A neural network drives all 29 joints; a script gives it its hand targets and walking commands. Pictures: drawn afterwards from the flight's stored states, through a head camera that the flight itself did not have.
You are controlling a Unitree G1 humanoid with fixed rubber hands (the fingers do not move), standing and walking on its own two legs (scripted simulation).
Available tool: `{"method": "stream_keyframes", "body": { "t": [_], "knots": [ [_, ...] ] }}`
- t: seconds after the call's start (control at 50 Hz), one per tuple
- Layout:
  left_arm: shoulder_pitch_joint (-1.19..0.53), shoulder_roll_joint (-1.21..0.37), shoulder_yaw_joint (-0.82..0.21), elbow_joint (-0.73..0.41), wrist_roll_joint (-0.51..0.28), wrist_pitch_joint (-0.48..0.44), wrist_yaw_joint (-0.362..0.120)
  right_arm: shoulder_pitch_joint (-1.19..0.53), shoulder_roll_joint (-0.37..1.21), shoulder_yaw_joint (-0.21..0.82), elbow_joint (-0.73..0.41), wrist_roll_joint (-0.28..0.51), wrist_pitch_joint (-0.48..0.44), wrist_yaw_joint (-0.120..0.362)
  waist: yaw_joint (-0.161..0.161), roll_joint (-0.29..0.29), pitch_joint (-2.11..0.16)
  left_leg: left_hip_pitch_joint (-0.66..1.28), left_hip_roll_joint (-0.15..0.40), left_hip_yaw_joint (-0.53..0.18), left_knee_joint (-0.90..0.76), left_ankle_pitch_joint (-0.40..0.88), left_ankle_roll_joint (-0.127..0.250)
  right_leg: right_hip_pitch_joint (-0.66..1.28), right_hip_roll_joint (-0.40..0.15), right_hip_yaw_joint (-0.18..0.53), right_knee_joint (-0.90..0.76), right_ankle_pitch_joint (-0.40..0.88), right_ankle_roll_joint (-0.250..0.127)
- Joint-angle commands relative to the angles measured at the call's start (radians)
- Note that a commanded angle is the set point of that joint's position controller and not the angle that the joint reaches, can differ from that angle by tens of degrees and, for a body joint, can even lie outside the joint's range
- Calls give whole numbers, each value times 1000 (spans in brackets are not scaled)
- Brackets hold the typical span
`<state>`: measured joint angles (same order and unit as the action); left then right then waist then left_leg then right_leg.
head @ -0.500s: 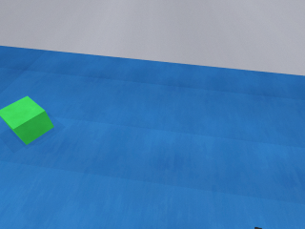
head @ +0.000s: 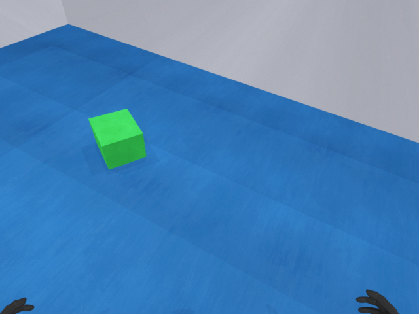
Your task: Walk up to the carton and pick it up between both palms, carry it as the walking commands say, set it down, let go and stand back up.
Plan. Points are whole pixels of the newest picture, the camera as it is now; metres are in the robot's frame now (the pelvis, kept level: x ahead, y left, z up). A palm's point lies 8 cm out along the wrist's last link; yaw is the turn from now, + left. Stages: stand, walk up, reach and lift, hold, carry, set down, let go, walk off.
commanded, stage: walk up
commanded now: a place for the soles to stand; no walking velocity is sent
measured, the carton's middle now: (118, 138) +1.24 +0.50 -0.66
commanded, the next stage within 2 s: none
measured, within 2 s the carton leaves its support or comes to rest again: neither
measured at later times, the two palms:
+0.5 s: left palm out of the picture +0.10 +0.38 -0.03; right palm (285, 184) +0.46 -0.21 -0.05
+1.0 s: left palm (5, 209) +0.36 +0.44 -0.05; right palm (266, 149) +0.62 -0.20 -0.08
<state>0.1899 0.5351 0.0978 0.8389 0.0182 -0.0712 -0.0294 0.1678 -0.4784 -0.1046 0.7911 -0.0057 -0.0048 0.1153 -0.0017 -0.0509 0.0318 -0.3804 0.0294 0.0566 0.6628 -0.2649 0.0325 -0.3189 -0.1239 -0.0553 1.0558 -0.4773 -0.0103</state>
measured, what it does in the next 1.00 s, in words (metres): walks ahead, turning left: right foot, then left foot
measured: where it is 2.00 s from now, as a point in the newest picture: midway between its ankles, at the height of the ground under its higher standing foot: (149, 220)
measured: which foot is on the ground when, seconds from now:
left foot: down 0.00-0.22, up 0.24-0.56, down 0.58-0.94, up 0.96-1.00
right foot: up 0.00-0.20, down 0.22-0.60, up 0.62-0.92, down 0.94-1.00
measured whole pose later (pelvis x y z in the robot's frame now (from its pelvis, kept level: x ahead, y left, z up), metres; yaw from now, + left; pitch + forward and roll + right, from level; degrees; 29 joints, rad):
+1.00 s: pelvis +0.41 +0.09 -0.01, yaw +27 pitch -2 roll +0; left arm 0.26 0.50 0.09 0.70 0.03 -0.11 -0.05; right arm 0.36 -0.51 -0.08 0.72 0.00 -0.08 0.03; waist -0.03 0.02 0.05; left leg -0.36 -0.02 -0.10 1.03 -0.47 0.05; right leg -0.43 -0.06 -0.09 0.70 -0.23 -0.03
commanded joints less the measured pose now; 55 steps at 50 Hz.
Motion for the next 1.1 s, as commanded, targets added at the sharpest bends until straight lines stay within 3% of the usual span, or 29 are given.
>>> {"method": "stream_keyframes", "body": {
  "t": [0.0,0.12,0.18,0.2,0.22,0.24,0.26,0.28,0.34,0.42,0.48,0.52,0.54,0.56,0.58,0.6,0.62,0.66,0.7,0.76,0.82,0.86,0.9,0.92,0.94,0.96,0.98,1.04,1.08],
  "knots": [
    [58,167,34,-42,-12,-18,-6,-2,-229,-37,-83,-2,-18,-22,12,216,-5,116,171,-376,-408,-261,184,-175,4,39,-134,5,11],
    [65,117,36,-75,1,-35,-21,45,-210,-39,-144,-15,-36,-16,-12,215,-15,67,170,-389,-388,-258,215,-95,65,0,-365,164,1],
    [183,124,51,-52,7,-54,-18,-7,-185,-24,-178,-12,-34,-19,72,139,-31,-133,86,-315,-224,-332,140,200,116,-20,-496,261,-21],
    [289,164,65,-37,14,-62,-5,-11,-142,-8,-191,-15,-35,-25,133,-8,-30,-277,7,-260,-11,-385,96,330,49,113,-601,86,-45],
    [368,270,85,-47,27,-76,10,-20,-70,14,-222,-8,-46,-33,178,-230,-27,-450,-152,-157,345,-297,31,378,-254,591,-865,-332,-120],
    [250,295,84,-95,20,-76,15,50,-136,-1,-185,-6,-41,-46,98,-75,24,-471,-76,-243,484,-228,9,277,-379,752,-944,-467,-180],
    [179,256,75,-123,9,-75,14,81,-185,-17,-153,-3,-43,-46,56,-5,46,-431,-9,-254,509,-144,-5,223,-351,653,-909,-382,-211],
    [137,207,65,-129,3,-74,12,97,-197,-21,-131,-5,-46,-39,34,6,60,-386,24,-247,480,-78,-21,190,-286,511,-890,-264,-206],
    [152,176,58,-132,11,-74,2,72,-167,-24,-109,-5,-48,-17,53,-78,67,-278,45,-163,302,-51,-58,158,-198,191,-880,37,-184],
    [194,187,62,-142,12,-65,-2,-38,-100,-7,-145,-1,-46,4,79,-92,38,-167,35,-59,82,14,-36,194,-157,-1,-809,294,-169],
    [196,210,59,-155,9,-46,-5,-76,-92,-5,-156,2,-45,6,79,-106,18,-42,-2,28,-32,53,-16,172,-159,-63,-762,383,-159],
    [183,211,51,-163,0,-31,-2,-12,-102,-13,-142,-7,-48,-2,34,-78,3,100,-45,61,-110,67,6,106,-163,-104,-654,380,-152],
    [201,186,36,-170,-5,-27,-1,63,-133,-26,-123,-17,-51,-14,-3,-18,-39,238,-79,62,-136,31,25,58,-140,-143,-511,490,-134],
    [223,142,17,-182,-9,-25,4,202,-185,-47,-96,-30,-56,-32,-71,97,-134,447,-48,-43,-139,-22,70,-39,-95,-168,-229,530,-99],
    [214,76,-4,-232,-17,-31,3,288,-298,-78,-112,-35,-63,-57,-128,324,-206,630,223,-518,-219,-159,182,-344,19,-151,118,239,-23],
    [212,135,5,-235,-12,-29,4,249,-347,-87,-143,14,-65,-68,-88,207,-225,557,371,-772,-331,-148,266,-438,38,16,187,2,-9],
    [188,172,12,-209,-20,-24,7,202,-299,-78,-140,32,-65,-71,-63,94,-151,483,341,-664,-317,-59,273,-432,-4,66,202,45,-11],
    [222,155,15,-174,-27,-22,10,137,-218,-47,-146,23,-75,-76,-5,125,-47,297,236,-428,-288,174,219,-349,-45,88,63,79,-10],
    [260,134,17,-141,-15,-14,-5,116,-196,-33,-150,6,-83,-74,5,200,-34,168,164,-286,-263,301,208,-229,-27,46,-48,105,-3],
    [171,114,19,-168,0,-7,-23,151,-217,-42,-160,3,-95,-69,-26,217,-14,134,172,-300,-290,184,234,-224,-12,23,-176,147,-1],
    [112,106,26,-174,4,-16,-39,133,-232,-43,-175,3,-98,-67,-24,222,10,49,160,-297,-300,19,211,-136,13,6,-303,226,-9],
    [117,106,37,-163,3,-23,-46,105,-236,-39,-185,6,-94,-66,3,208,17,-47,149,-289,-282,-103,188,-5,43,-11,-375,258,-18],
    [203,142,59,-132,10,-35,-37,110,-196,-17,-187,-2,-91,-70,67,122,-5,-165,103,-255,-113,-118,135,226,93,-17,-441,215,-37],
    [323,191,79,-113,17,-45,-21,127,-147,2,-197,-6,-94,-76,137,-56,-49,-267,18,-182,196,-46,91,373,1,158,-571,20,-80],
    [354,291,92,-132,17,-54,-10,146,-95,20,-213,4,-101,-82,142,-236,-94,-449,-116,-86,500,-238,33,420,-327,682,-812,-275,-184],
    [277,282,87,-153,4,-48,-8,162,-189,-3,-161,13,-89,-95,99,-79,-62,-445,-52,-209,596,-242,30,326,-362,731,-826,-346,-238],
    [217,240,77,-163,-5,-45,-8,162,-219,-13,-133,17,-88,-91,72,-25,-6,-411,-6,-221,576,-170,19,241,-312,613,-805,-311,-260],
    [130,181,57,-173,-3,-39,-10,225,-202,-11,-75,5,-91,-71,27,-116,50,-276,37,-130,364,-123,-23,74,-192,292,-813,-80,-235],
    [146,177,51,-172,2,-40,-19,206,-170,-11,-70,-2,-85,-54,31,-126,42,-189,36,-72,255,-107,-33,31,-177,204,-813,45,-240]
  ]
}}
